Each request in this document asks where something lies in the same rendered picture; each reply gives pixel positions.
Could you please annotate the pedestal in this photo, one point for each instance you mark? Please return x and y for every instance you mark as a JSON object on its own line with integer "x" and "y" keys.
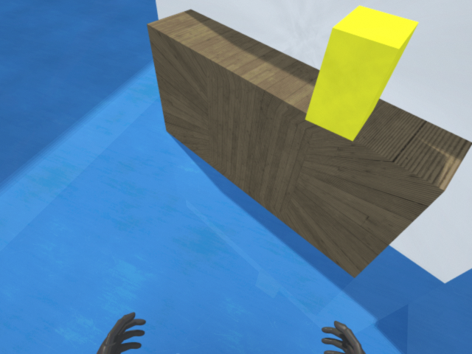
{"x": 241, "y": 105}

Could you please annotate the carton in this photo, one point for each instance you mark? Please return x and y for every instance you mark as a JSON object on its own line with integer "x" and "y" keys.
{"x": 362, "y": 52}

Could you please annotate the right robot hand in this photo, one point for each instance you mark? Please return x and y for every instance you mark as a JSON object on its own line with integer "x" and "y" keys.
{"x": 349, "y": 343}

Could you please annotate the left robot hand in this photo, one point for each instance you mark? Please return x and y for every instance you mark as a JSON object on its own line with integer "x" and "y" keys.
{"x": 113, "y": 342}

